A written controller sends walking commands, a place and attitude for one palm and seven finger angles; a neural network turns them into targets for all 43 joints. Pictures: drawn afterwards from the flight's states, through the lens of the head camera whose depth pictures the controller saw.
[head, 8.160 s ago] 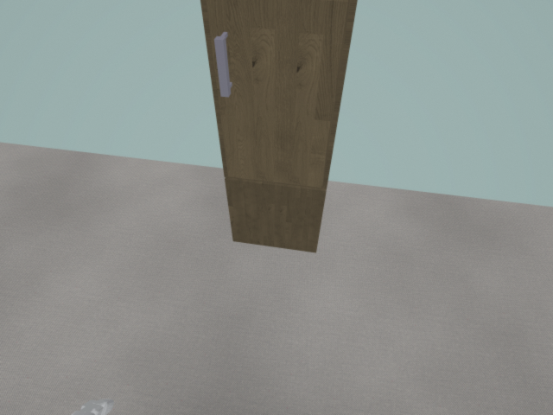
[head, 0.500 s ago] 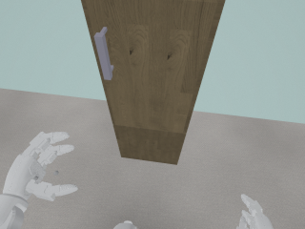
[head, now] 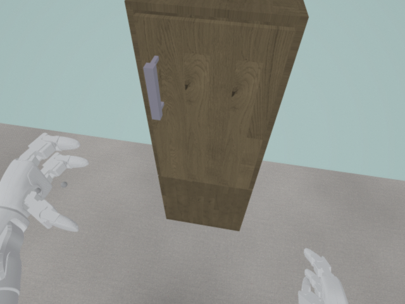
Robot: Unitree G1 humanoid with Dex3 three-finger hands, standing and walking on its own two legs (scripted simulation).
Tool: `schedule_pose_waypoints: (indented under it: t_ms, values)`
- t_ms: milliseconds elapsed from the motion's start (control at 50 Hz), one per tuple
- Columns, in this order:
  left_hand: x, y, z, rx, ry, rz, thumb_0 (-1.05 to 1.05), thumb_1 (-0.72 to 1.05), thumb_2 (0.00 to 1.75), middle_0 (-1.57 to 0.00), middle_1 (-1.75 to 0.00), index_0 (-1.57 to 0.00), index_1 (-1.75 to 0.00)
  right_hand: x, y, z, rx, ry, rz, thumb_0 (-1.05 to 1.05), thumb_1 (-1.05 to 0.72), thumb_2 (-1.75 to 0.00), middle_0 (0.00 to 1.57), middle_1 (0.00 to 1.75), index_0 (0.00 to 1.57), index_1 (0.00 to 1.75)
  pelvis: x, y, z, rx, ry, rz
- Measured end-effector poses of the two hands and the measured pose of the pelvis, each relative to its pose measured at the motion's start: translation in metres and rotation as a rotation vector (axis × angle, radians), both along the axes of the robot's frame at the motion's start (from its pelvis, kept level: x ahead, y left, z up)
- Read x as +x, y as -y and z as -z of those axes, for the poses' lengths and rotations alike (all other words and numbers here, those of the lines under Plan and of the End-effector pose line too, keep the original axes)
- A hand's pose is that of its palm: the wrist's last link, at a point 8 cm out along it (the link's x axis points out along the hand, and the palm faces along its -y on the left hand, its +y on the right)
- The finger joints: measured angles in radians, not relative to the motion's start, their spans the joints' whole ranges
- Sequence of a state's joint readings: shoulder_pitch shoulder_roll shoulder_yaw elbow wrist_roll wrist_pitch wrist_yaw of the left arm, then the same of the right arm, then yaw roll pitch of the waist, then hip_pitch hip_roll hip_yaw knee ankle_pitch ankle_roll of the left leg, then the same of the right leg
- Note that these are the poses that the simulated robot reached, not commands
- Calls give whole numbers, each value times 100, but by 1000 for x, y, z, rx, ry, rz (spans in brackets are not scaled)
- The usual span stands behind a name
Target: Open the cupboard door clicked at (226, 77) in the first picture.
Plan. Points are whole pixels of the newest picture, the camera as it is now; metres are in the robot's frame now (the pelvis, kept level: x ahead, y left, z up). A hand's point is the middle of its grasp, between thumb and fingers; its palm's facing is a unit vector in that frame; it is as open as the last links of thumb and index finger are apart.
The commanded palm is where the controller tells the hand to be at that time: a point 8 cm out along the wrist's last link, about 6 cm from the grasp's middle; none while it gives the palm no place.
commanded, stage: raise the hand with hooked fingers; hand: left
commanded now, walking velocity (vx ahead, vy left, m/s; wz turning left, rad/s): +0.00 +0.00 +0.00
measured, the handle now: (156, 88) +0.58 +0.18 +0.11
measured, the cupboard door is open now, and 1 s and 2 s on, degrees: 0 0 0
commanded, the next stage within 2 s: move the hooked fingers beside the handle in 0.58 s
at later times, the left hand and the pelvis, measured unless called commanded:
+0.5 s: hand (72, 173) +0.30 +0.26 +0.12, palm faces -0.02 -1.00 -0.05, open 14.0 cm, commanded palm +0.27 +0.31 +0.13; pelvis +0.01 -0.01 +0.01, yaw -1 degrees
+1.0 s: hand (88, 153) +0.34 +0.25 +0.13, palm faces -0.05 -1.00 -0.02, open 14.0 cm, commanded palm +0.32 +0.30 +0.12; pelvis +0.00 -0.02 +0.00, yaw +0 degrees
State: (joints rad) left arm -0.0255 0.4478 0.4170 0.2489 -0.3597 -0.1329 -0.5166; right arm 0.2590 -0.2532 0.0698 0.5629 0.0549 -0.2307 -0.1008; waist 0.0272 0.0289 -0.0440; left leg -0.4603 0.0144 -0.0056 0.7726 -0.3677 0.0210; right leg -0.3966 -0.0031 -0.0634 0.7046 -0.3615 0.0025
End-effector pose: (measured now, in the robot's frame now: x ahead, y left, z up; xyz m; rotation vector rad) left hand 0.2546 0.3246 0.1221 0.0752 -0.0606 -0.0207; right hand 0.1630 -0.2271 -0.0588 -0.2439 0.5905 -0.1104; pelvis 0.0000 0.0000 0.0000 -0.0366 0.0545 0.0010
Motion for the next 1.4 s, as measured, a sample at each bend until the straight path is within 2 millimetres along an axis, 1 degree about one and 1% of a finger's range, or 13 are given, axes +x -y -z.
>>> schedule_pose_waypoints:
  t_ms: [40,100,200,280,340,500,640,780,920,1060,1160,1280,1400]
  values:
    - [6,-5,-8,-1,11,-6,-1,-50,30,-30,-120,-30,-119,-3,2,1,-2,-12,8,1,-90,-90,21,30,20,30,0,0,-1,1,3,-1]
    - [15,-10,-11,-13,-22,-3,-1,-50,30,-30,-120,-30,-120,-8,6,2,-3,-29,22,1,-90,-90,21,30,20,30,1,1,-3,3,4,-1]
    - [24,-7,-3,-26,-101,23,-1,-50,30,-30,-120,-30,-120,-15,16,2,-8,-48,47,1,-90,-90,21,30,20,30,1,1,-5,8,-3,5]
    - [24,2,4,-32,-98,38,-1,-50,30,-30,-120,-30,-120,-19,23,1,-19,-56,57,1,-90,-90,21,30,20,30,3,3,-5,11,-6,14]
    - [22,7,4,-34,-64,28,-1,-50,30,-30,-120,-30,-120,-19,26,-1,-25,-57,59,1,-90,-90,21,30,20,30,4,5,-6,12,-4,16]
    - [21,7,-4,-28,-47,3,-1,-50,30,-30,-120,-30,-120,-12,28,-2,-17,-41,57,1,-90,-90,20,30,20,30,6,11,-7,12,4,11]
    - [20,12,-5,-29,-65,15,-1,-50,30,-30,-120,-30,-120,-5,29,-1,-1,-23,51,1,-90,-90,21,30,20,30,5,14,-7,16,3,10]
    - [23,15,-3,-38,-60,4,-1,-51,30,-30,-120,-30,-120,-6,31,1,-7,-34,45,1,-90,-90,21,30,20,30,3,17,-6,17,4,6]
    - [49,16,-3,-44,-63,8,-1,-51,30,-30,-120,-30,-120,-18,38,8,-27,-85,61,1,-90,-90,21,30,20,30,-2,19,-5,16,-9,1]
    - [80,19,-5,-54,-65,35,-1,-51,30,-30,-120,-30,-120,-42,47,14,-38,-154,111,1,-90,-90,21,30,20,30,-1,18,-3,17,-34,15]
    - [98,19,-1,-56,-85,38,-1,-50,30,-30,-120,-30,-120,-60,52,20,-45,-217,141,1,-90,-90,21,30,20,30,0,15,-2,17,-52,22]
    - [117,23,0,-53,-70,48,-1,-50,30,-30,-120,-30,-120,-77,51,26,-49,-292,165,1,-90,-90,20,30,20,30,3,11,-1,17,-73,28]
    - [132,27,-2,-61,-56,55,-1,-50,30,-30,-120,-30,-120,-84,47,28,-41,-324,185,1,-90,-90,21,30,20,30,7,8,-1,16,-85,34]
